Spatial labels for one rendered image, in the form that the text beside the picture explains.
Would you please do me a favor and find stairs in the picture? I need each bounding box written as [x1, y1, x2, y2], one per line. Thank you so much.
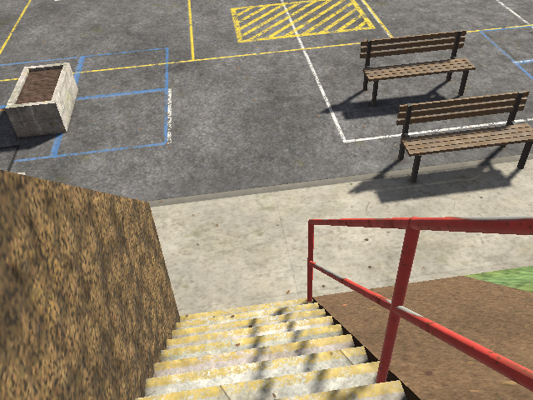
[135, 297, 407, 400]

